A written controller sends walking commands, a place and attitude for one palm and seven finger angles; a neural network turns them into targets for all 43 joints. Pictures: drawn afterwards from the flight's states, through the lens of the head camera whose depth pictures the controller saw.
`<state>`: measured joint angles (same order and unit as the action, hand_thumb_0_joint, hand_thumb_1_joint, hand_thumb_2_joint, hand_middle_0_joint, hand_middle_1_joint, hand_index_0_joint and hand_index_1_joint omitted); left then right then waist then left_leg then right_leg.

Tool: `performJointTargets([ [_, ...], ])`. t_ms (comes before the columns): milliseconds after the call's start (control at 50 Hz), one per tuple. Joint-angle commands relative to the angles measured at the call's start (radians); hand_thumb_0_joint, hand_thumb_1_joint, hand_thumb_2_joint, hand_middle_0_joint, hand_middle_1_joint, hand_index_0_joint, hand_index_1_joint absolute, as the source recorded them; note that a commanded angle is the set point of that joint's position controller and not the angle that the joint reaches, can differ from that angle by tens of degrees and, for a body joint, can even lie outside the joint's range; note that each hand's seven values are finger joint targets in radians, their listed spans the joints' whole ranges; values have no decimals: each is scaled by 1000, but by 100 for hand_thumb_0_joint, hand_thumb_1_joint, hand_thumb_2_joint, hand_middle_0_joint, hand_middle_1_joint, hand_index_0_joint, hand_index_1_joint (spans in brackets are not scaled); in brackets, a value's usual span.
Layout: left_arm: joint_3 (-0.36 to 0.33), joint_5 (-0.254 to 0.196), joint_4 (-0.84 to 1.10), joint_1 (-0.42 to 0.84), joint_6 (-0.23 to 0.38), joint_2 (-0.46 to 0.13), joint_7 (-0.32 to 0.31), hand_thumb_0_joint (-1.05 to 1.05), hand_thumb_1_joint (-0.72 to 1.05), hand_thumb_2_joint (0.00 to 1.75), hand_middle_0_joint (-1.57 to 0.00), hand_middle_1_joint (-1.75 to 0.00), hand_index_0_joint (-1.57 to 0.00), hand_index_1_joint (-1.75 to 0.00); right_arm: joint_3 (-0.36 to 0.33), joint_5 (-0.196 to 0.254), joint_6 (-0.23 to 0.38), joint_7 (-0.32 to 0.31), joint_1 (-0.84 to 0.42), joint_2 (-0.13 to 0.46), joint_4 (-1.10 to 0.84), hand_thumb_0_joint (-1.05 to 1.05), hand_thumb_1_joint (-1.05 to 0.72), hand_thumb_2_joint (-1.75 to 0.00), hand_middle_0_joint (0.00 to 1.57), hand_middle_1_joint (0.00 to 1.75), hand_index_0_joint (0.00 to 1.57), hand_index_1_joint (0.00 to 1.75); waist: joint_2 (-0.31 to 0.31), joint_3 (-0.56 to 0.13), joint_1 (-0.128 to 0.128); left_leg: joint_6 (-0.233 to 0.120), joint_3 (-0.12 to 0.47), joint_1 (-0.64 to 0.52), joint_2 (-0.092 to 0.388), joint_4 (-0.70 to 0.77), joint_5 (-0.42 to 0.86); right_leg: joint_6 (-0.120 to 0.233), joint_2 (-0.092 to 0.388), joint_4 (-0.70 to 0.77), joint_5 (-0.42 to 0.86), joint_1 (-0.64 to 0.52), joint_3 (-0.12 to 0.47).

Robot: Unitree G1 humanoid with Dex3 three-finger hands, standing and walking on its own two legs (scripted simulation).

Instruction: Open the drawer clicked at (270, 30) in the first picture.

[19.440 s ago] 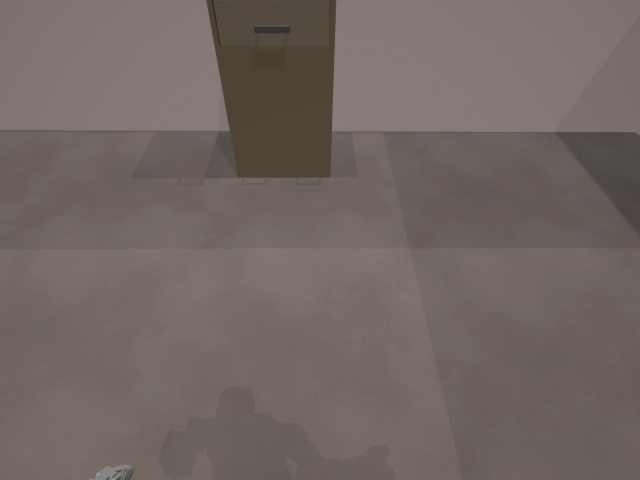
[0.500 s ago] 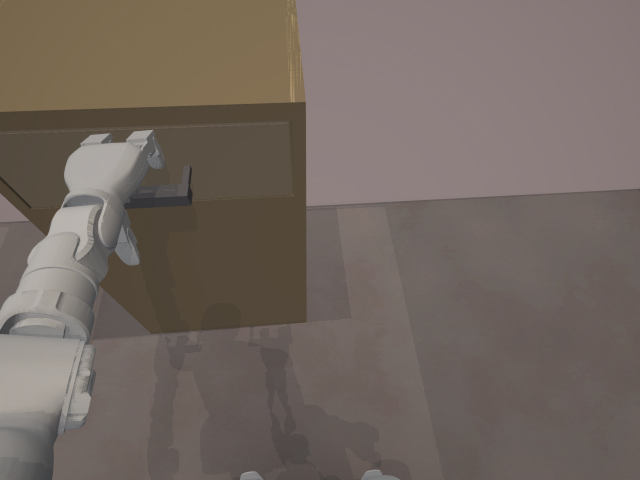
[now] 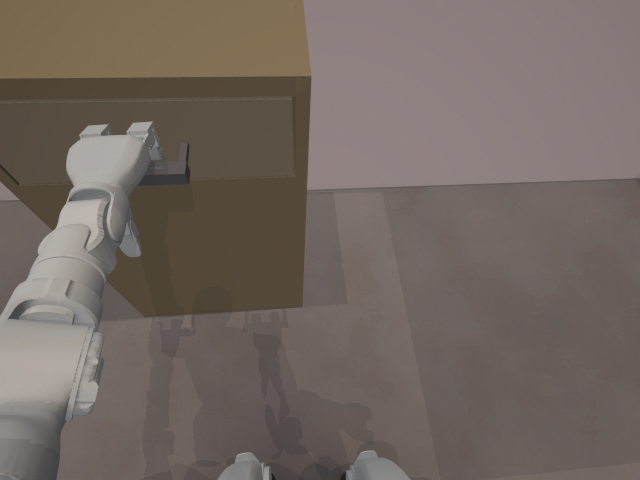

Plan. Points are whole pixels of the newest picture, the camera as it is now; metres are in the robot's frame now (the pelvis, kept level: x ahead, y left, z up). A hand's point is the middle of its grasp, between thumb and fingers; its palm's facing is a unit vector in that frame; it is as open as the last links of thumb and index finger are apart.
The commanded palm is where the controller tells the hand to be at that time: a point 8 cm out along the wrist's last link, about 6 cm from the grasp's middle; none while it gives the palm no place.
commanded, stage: lower the fingers behind the handle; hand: left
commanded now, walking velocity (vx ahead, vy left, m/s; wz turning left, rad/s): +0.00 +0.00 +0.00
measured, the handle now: (141, 162) +0.55 +0.22 +0.01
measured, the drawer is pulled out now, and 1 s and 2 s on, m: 0.00 0.00 0.01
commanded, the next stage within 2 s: close the thumb around the handle in 0.88 s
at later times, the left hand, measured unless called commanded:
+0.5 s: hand (134, 199) +0.50 +0.23 -0.01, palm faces -0.08 -0.01 -1.00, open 13.8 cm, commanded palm +0.49 +0.23 +0.04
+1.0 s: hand (134, 199) +0.50 +0.23 -0.01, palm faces -0.08 -0.01 -1.00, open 13.8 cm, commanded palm +0.49 +0.23 +0.04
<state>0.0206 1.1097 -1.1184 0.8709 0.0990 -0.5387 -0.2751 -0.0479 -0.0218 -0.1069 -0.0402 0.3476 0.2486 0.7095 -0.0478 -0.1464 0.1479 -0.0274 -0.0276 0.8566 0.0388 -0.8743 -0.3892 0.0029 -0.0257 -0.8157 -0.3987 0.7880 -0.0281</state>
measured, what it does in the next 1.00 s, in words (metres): stands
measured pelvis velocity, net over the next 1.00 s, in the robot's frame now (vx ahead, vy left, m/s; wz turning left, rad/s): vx -0.02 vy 0.00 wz -0.01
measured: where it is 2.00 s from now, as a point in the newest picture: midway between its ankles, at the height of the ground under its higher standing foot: outside the picture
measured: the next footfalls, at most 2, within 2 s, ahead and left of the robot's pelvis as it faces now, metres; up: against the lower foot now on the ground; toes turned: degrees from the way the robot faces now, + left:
none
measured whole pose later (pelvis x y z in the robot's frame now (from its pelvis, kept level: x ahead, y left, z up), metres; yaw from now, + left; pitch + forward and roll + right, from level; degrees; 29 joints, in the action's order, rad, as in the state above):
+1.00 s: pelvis -0.02 +0.00 -0.02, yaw -1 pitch +25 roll -3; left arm 0.01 1.12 -1.16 0.94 0.08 -0.58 -0.32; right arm -0.02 -0.03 -0.09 -0.05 0.36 0.25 0.71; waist -0.06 -0.15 0.17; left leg -0.03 -0.02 1.04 0.05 -1.01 -0.42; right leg 0.00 -0.03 -0.95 -0.43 0.97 -0.03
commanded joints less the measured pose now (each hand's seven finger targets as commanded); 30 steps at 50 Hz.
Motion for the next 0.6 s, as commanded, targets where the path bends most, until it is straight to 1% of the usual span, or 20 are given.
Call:
performJointTargets([
  [0,-89,1,187,385,22,-267,-52,0,-50,30,-30,-120,-30,-120,-58,-11,6,-12,172,173,-40,0,-90,-90,20,30,20,30,-65,-432,-6,-16,29,-364,-37,27,435,28,-50,52,344,-75,-3],
  [20,-94,2,181,370,22,-269,-58,0,-50,30,-30,-120,-30,-120,-58,-12,5,-10,174,173,-42,0,-90,-90,20,30,20,30,-72,-433,-14,-15,28,-356,-37,22,435,29,-51,46,342,-73,-4],
  [60,-119,7,159,371,15,-306,-74,0,-50,30,-30,-120,-30,-120,-55,-12,4,-10,174,179,-40,0,-90,-90,20,30,20,30,-38,-426,-10,-19,25,-303,-38,12,399,24,-49,36,331,-76,-1],
  [80,-111,8,172,393,13,-301,-81,0,-50,30,-30,-120,-30,-120,-56,-12,6,-10,173,177,-40,0,-90,-90,20,30,20,30,-42,-423,-5,-20,24,-287,-39,9,386,25,-49,34,331,-77,2],
  [140,-128,13,194,420,12,-322,-99,0,-50,30,-30,-120,-30,-120,-59,-16,11,-9,179,184,-30,0,-90,-90,20,30,20,30,-54,-473,-2,-18,32,-300,-36,-6,398,26,-50,18,329,-63,1],
  [160,-113,15,208,446,14,-310,-104,0,-50,30,-30,-120,-30,-120,-61,-16,13,-9,186,183,-29,0,-90,-90,20,30,20,30,-71,-495,9,-18,34,-314,-35,-12,393,23,-50,17,320,-47,2],
  [200,-86,15,204,467,13,-275,-109,0,-50,30,-30,-120,-30,-120,-66,-18,19,-9,193,182,-16,0,-90,-90,20,30,20,30,-80,-487,23,-17,40,-328,-31,-20,390,24,-52,17,300,-11,-2],
  [240,-128,9,170,449,-1,-328,-111,0,-50,30,-30,-120,-30,-120,-61,-19,15,-9,194,191,-4,0,-90,-90,20,30,20,30,-72,-489,15,-16,43,-316,-30,-22,389,25,-52,8,295,-12,-5],
  [260,-105,8,159,454,-10,-307,-112,0,-50,30,-30,-120,-30,-120,-60,-16,16,-9,196,188,-6,0,-90,-90,20,30,20,30,-77,-486,23,-17,42,-308,-32,-23,372,22,-52,11,281,-1,-4],
  [280,-90,7,135,456,-19,-291,-110,0,-50,30,-30,-120,-30,-120,-57,-15,16,-9,197,186,-3,0,-90,-90,20,30,20,30,-72,-446,28,-17,43,-291,-32,-20,352,24,-52,14,265,13,-8],
  [300,-81,10,124,463,-24,-284,-107,0,-50,30,-30,-120,-30,-120,-56,-14,19,-10,197,187,-2,0,-90,-90,20,30,20,30,-71,-436,35,-18,42,-282,-32,-22,340,23,-51,14,256,24,-8],
  [360,-112,11,117,460,-31,-337,-100,0,-50,30,-30,-120,-30,-120,-50,-16,17,-13,198,194,-4,0,-90,-90,20,30,20,30,-73,-470,23,-20,40,-273,-33,-30,350,22,-50,3,274,4,-3],
  [380,-103,11,110,433,-35,-324,-94,0,-50,30,-30,-120,-30,-120,-49,-15,15,-12,196,192,-9,0,-90,-90,20,30,20,30,-79,-471,17,-18,41,-275,-34,-31,353,25,-51,-1,272,6,-6],
  [400,-90,10,93,431,-39,-311,-88,0,-50,30,-30,-120,-30,-120,-45,-14,15,-12,193,189,-10,0,-90,-90,20,30,20,30,-81,-456,21,-20,35,-258,-35,-34,344,24,-51,0,272,7,-4],
  [420,-90,13,78,423,-42,-313,-83,0,-50,30,-30,-120,-30,-120,-44,-12,14,-13,194,190,-11,0,-90,-90,20,30,20,30,-57,-431,24,-19,39,-239,-33,-33,329,24,-51,-2,260,14,-8],
  [440,-80,14,79,440,-38,-300,-77,0,-50,30,-30,-120,-30,-120,-43,-12,15,-14,193,188,-9,0,-90,-90,20,30,20,30,-63,-430,32,-21,39,-238,-32,-39,331,24,-51,-5,261,26,-6],
  [480,-79,13,93,425,-36,-298,-74,0,-50,30,-30,-120,-30,-120,-45,-13,16,-14,194,190,-17,0,-90,-90,20,30,20,30,-79,-450,24,-19,39,-251,-32,-43,329,24,-51,-10,252,36,-8],
  [540,-83,5,86,447,-34,-308,-63,0,-50,30,-30,-120,-30,-120,-43,-11,16,-20,198,189,-18,0,-90,-90,20,30,20,30,-42,-429,39,-23,42,-233,-29,-44,318,22,-49,-8,248,33,-8],
  [560,-99,1,112,440,-27,-332,-61,0,-50,30,-30,-120,-30,-120,-41,-11,17,-21,200,191,-26,0,-90,-90,20,30,20,30,-62,-457,23,-22,38,-237,-32,-45,331,21,-48,-14,266,11,-5],
  [580,-92,2,115,424,-26,-320,-57,0,-50,30,-30,-120,-30,-120,-43,-10,16,-20,198,188,-29,0,-90,-90,20,30,20,30,-69,-475,20,-21,39,-250,-33,-47,335,22,-50,-15,268,10,-4],
])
